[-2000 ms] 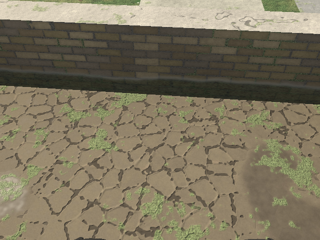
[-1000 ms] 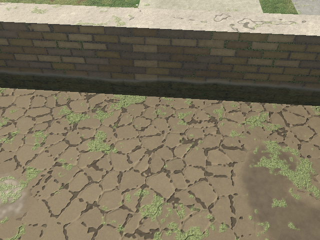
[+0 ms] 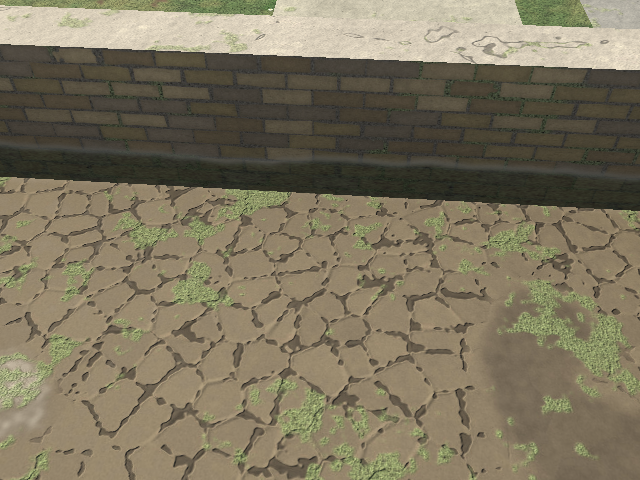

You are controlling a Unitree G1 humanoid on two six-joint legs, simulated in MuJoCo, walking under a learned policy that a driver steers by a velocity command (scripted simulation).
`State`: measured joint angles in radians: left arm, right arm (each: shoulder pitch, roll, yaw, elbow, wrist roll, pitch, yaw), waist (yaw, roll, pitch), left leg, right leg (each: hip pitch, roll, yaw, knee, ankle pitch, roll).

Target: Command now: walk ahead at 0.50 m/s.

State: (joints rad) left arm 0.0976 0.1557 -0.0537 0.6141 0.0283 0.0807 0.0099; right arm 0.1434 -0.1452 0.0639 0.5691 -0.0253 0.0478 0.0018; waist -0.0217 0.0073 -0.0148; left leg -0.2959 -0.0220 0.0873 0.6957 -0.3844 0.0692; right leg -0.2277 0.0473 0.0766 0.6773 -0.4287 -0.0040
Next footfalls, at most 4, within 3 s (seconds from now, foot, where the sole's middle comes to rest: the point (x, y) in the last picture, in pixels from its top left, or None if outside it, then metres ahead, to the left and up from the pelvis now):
none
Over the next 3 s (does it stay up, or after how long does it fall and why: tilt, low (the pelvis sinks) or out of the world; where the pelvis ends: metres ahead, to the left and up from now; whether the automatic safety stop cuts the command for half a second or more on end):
stays up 0.00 0.00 0.01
